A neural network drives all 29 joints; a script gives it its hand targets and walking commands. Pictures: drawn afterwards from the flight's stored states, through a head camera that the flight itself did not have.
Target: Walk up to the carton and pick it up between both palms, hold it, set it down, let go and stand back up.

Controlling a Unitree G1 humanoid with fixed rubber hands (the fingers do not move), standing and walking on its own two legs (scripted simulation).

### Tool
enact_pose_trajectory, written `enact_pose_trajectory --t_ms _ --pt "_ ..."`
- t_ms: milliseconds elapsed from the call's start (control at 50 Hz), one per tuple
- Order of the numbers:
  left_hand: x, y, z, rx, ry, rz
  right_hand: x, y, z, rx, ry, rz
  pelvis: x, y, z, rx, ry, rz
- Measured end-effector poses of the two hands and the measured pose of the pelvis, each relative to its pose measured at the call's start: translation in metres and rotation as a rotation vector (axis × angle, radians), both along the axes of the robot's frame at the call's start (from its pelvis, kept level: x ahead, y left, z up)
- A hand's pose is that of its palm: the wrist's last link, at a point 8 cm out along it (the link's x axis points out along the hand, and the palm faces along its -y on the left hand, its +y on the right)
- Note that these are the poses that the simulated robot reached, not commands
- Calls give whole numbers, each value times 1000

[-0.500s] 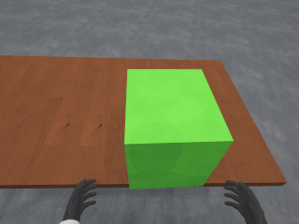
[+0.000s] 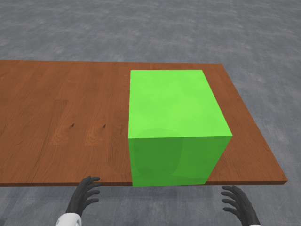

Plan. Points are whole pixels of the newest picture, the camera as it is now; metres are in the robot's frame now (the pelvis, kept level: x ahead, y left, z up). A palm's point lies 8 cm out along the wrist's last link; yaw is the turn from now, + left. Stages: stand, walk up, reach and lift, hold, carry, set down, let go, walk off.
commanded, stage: set down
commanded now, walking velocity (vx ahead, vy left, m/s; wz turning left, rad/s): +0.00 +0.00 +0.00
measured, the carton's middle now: (167, 127) +0.41 -0.01 +0.04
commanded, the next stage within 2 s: let go in 0.26 s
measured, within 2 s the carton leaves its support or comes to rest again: neither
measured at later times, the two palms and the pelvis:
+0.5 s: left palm (76, 208) +0.18 +0.21 -0.03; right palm out of the picture +0.17 -0.23 -0.05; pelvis -0.01 +0.00 +0.00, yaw +0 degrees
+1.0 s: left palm out of the picture +0.14 +0.27 -0.09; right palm out of the picture +0.13 -0.27 -0.07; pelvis -0.01 +0.01 -0.01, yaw +0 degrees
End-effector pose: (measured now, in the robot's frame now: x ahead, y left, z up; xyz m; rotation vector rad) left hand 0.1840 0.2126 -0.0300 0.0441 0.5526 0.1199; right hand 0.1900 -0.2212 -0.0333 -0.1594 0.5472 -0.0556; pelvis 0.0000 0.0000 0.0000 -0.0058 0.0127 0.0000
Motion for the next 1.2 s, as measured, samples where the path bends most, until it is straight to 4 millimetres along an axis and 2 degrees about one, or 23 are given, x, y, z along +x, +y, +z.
enact_pose_trajectory --t_ms 380,820,880,1020,1100,1200 --pt "1 0 1 13 17 -14 -14 -5 -13 -13 59 -13 -13 0 -1 5 -29 5" --pt "0 3 0 33 11 -49 -23 -6 -19 -32 84 -15 -17 3 -3 5 -53 6" --pt "-9 13 -13 72 32 -50 -33 -20 -24 -62 113 -50 -17 2 -6 7 -71 5" --pt "-47 60 -64 165 286 -28 -60 -48 -38 -136 255 -133 -4 7 -12 2 -69 2" --pt "-49 73 -80 179 366 -25 -51 -49 -41 -148 292 -140 13 9 -15 0 -54 3" --pt "-29 74 -86 183 394 -28 -23 -48 -44 -149 301 -134 34 8 -16 1 -26 3"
